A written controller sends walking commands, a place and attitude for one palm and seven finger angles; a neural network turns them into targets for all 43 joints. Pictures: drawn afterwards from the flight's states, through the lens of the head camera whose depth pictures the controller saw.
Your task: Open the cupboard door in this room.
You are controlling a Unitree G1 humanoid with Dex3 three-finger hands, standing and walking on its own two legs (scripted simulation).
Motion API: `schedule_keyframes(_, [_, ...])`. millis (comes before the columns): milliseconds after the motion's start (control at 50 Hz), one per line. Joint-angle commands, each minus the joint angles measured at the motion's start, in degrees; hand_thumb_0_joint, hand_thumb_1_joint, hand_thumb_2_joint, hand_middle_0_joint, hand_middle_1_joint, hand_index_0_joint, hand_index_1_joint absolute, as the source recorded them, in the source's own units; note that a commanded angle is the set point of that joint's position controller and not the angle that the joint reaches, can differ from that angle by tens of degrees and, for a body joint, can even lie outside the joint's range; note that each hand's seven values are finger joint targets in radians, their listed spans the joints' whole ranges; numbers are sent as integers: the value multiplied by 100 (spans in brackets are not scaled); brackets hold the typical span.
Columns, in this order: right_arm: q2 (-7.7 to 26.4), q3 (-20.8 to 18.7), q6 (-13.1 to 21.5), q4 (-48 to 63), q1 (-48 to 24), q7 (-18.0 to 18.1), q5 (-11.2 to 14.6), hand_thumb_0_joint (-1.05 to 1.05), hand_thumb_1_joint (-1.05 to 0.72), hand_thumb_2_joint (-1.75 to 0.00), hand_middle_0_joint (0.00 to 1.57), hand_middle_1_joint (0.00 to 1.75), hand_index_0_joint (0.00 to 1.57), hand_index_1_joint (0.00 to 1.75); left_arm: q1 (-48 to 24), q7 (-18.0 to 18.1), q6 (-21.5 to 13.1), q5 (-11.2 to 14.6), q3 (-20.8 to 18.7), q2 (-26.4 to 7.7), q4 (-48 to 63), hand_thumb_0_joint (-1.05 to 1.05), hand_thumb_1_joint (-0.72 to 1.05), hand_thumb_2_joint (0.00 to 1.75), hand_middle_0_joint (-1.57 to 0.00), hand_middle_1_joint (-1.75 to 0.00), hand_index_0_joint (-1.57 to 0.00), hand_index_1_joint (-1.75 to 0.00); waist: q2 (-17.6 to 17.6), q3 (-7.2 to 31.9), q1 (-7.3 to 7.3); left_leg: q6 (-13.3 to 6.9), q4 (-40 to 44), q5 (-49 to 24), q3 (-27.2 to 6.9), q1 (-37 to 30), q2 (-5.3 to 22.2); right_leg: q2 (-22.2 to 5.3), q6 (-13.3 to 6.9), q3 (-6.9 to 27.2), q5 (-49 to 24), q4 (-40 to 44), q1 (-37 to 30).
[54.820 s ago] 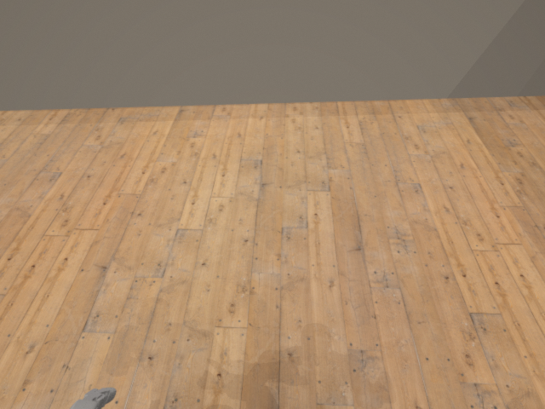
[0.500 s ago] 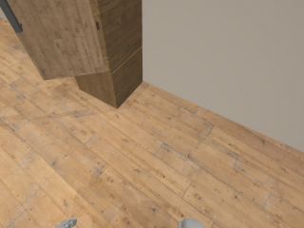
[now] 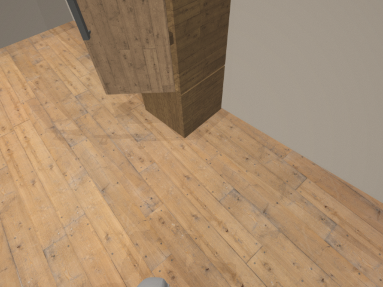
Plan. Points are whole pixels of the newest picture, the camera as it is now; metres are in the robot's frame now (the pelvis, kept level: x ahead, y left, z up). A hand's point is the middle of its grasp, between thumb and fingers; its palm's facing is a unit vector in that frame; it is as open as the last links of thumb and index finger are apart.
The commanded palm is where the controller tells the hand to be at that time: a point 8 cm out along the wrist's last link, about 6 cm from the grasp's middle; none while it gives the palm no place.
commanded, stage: take the last steps up to it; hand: left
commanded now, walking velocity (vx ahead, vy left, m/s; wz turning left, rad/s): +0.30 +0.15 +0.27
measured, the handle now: (80, 17) +1.04 +0.52 +0.06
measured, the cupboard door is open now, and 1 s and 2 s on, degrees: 45 45 45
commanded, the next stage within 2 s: come to a stop and stand still in 1.32 s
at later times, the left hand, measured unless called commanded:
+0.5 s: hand out of the picture +0.10 +0.30 -0.17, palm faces +0.15 -0.97 -0.18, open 7.4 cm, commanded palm none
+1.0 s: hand (93, 222) +0.29 +0.30 -0.16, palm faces +0.15 -0.96 -0.24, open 7.0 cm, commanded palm none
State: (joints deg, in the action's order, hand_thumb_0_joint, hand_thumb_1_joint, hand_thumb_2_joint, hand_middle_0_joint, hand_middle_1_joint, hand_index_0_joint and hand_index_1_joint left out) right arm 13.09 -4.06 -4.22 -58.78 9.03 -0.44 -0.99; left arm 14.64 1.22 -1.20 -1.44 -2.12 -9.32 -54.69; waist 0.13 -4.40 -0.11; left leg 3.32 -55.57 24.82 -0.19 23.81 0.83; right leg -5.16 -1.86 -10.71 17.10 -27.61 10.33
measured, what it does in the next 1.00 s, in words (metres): walks ahead: left foot, then right foot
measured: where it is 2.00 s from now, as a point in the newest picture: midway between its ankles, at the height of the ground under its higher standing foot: (162, 236)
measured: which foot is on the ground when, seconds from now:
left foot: up 0.00-0.20, down 0.22-0.80, up 0.82-1.00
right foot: down 0.00-0.22, up 0.24-0.76, down 0.78-1.00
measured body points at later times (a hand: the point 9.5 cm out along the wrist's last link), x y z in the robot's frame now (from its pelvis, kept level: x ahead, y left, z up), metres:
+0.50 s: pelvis +0.07 +0.11 +0.00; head +0.09 +0.12 +0.45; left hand +0.09 +0.35 -0.16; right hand +0.08 -0.12 -0.15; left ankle +0.00 +0.15 -0.74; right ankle +0.12 -0.03 -0.66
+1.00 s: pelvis +0.26 +0.11 +0.00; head +0.30 +0.10 +0.45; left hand +0.28 +0.35 -0.14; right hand +0.27 -0.11 -0.17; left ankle +0.26 +0.28 -0.66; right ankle +0.26 +0.04 -0.74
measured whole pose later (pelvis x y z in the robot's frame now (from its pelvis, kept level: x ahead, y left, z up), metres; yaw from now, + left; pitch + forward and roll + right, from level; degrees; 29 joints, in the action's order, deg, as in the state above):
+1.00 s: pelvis +0.26 +0.11 +0.00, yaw +6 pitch +0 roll +1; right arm 8.4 -2.7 0.8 -61.8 16.5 0.1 -1.7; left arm 13.5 1.3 -4.9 -0.5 -3.7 -9.4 -59.3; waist 0.7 -3.8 1.3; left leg 0.6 -62.5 13.1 -0.4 31.6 4.9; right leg 0.6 -4.4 -7.4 14.3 -24.3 10.7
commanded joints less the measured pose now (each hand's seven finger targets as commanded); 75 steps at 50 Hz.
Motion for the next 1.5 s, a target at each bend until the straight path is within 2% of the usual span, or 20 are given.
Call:
schedule_keyframes(0, [169,14,218,565,-531,-62,14,0,-90,-90,20,30,20,30,688,26,-94,-33,-343,-1171,28,0,90,90,-20,-30,-20,-30,-1078,323,-389,-33,637,149,238,584,83,-1731,-610,1395,-1803,1074,-1007])
schedule_keyframes(80, [185,28,325,679,-731,-123,17,0,-90,-90,20,30,20,30,809,-30,-123,-76,-395,-1263,-171,0,90,90,-20,-30,-20,-30,-1026,207,-446,-171,1291,328,367,335,97,-1981,-691,1589,-647,1210,-846])
schedule_keyframes(160, [281,19,428,396,251,-97,6,0,-90,-90,20,30,20,30,250,-99,-68,-23,-408,-1245,-177,0,90,90,-20,-30,-20,-30,-510,272,151,-304,3075,-713,782,-2009,-179,-1367,-110,614,362,392,786])
schedule_keyframes(200, [1270,-232,465,159,1463,28,-91,0,-90,-90,20,30,20,30,-90,-184,-14,37,-256,-633,173,0,90,90,-20,-30,-20,-30,2254,526,719,-1267,4196,36,-2248,-3312,1850,-37,441,-232,1879,-2668,2891])
schedule_keyframes(220, [1310,-208,416,58,1678,102,-60,0,-90,-90,20,30,20,30,-606,-140,-8,-13,-198,-642,316,0,90,90,-20,-30,-20,-30,1561,308,800,-1626,4401,-291,-2254,-2880,2108,-95,276,525,1879,-3531,3220])
schedule_keyframes(360, [434,123,746,208,1120,181,13,0,-90,-90,20,30,20,30,116,-196,34,-20,-185,-522,-289,0,90,90,-20,-30,-20,-30,253,2,-40,-1202,4445,-3189,-565,-2254,1102,-222,291,805,-213,-4033,2793])
schedule_keyframes(640, [170,255,825,-650,2562,305,-65,0,-90,-90,20,30,20,30,-1470,-195,-41,59,-45,-215,299,0,90,90,-20,-30,-20,-30,246,-289,244,-1077,4008,-5798,-283,-3069,1215,154,-58,423,-295,-1789,2628])
schedule_keyframes(720, [377,182,810,-671,2215,298,19,0,-90,-90,20,30,20,30,193,-114,-132,57,-160,-462,-131,0,90,90,-20,-30,-20,-30,219,380,-548,-766,2244,-7233,27,-2250,934,646,-342,239,-436,-725,-32])
schedule_keyframes(740, [393,160,824,-565,2004,275,86,0,-90,-90,20,30,20,30,1109,-84,-176,43,-263,-700,-372,0,90,90,-20,-30,-20,-30,29,777,-949,-635,1084,-6113,197,-1307,653,184,-602,784,-992,-432,-1442])
schedule_keyframes(760, [78,159,862,-411,2147,233,174,0,-90,-90,20,30,20,30,1728,-24,-218,6,-390,-1206,-532,0,90,90,-20,-30,-20,-30,-1227,1379,-1027,-460,-949,-1600,407,412,-355,-1642,-1387,3530,-1707,170,-2899])
schedule_keyframes(780, [164,116,809,-353,1963,212,124,0,-90,-90,20,30,20,30,1542,-27,-188,123,-404,-1368,-547,0,90,90,-20,-30,-20,-30,-881,1134,-759,-490,-2373,680,-13,873,-389,-2458,-1728,4669,-1528,1007,-2191])
schedule_keyframes(820, [-98,92,660,-204,1271,115,17,0,-90,-90,20,30,20,30,420,39,-197,118,-254,-770,-262,0,90,90,-20,-30,-20,-30,-78,-558,-353,-527,-2077,-308,-383,1127,258,-1929,-1158,3570,381,1722,114])
schedule_keyframes(900, [-496,151,467,-385,1780,20,-69,0,-90,-90,20,30,20,30,181,-23,-364,74,-75,-222,-327,0,90,90,-20,-30,-20,-30,-620,-248,206,-270,-1110,-1241,-42,444,454,-953,-488,1564,-629,1873,894])
schedule_keyframes(1020, [-373,116,520,7,668,-48,-31,0,-90,-90,20,30,20,30,751,-68,-476,63,-154,-474,-578,0,90,90,-20,-30,-20,-30,-599,173,-71,-33,338,-1539,279,1021,493,-889,-576,1178,-3148,1406,-490])
schedule_keyframes(1140, [-198,143,633,365,-472,-137,0,0,-90,-90,20,30,20,30,1019,-33,-390,9,-149,-693,-822,0,90,90,-20,-30,-20,-30,-1037,-129,-319,-148,1714,-1365,539,681,223,-1109,-515,1166,-3307,1201,-857])
schedule_keyframes(1220, [147,63,750,10,685,-17,-46,0,-90,-90,20,30,20,30,819,3,-325,31,-187,-760,-832,0,90,90,-20,-30,-20,-30,-677,536,335,-393,3094,-1713,769,-1603,-149,-822,-218,783,-3928,-535,-461])
schedule_keyframes(1260, [1161,-173,786,-229,1888,103,-119,0,-90,-90,20,30,20,30,1125,-57,-318,136,-64,-264,-693,0,90,90,-20,-30,-20,-30,1598,1755,625,-1334,2879,-4178,-1613,-4032,2072,312,151,294,1347,-3397,1741])
schedule_keyframes(1300, [901,-71,691,-134,1584,179,-67,0,-90,-90,20,30,20,30,508,29,-258,84,-91,-303,-476,0,90,90,-20,-30,-20,-30,696,1105,498,-1681,3388,-4461,-1251,-2982,2246,76,3,921,1506,-4622,2199])
schedule_keyframes(1360, [315,117,795,92,837,236,-48,0,-90,-90,20,30,20,30,499,-67,-111,25,-116,-208,-619,0,90,90,-20,-30,-20,-30,647,334,93,-1352,3928,-3649,-551,-1644,1755,-262,131,1090,576,-4489,2063])
schedule_keyframes(1480, [88,207,795,129,628,320,-44,0,-90,-90,20,30,20,30,763,21,140,56,-53,104,-687,0,90,90,-20,-30,-20,-30,43,495,-240,-1139,3834,-5611,185,-999,1512,-70,307,1033,-101,-2727,983])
